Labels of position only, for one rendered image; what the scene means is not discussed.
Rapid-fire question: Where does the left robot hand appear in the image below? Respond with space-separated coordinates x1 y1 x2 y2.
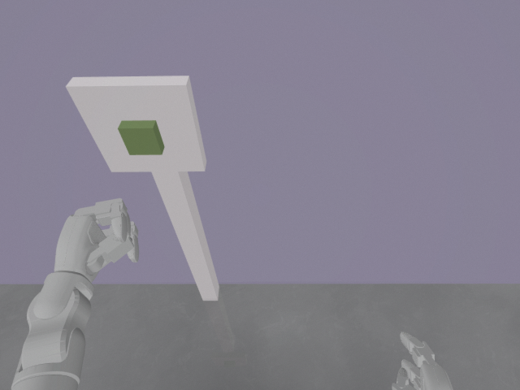
54 198 139 283

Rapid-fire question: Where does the panel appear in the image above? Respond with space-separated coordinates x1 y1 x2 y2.
66 76 219 301

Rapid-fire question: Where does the right robot hand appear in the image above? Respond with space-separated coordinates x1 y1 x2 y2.
392 331 453 390

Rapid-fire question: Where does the left robot forearm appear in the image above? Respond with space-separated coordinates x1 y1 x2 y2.
11 271 95 390

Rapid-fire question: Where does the button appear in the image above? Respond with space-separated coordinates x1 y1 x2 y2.
118 120 164 155

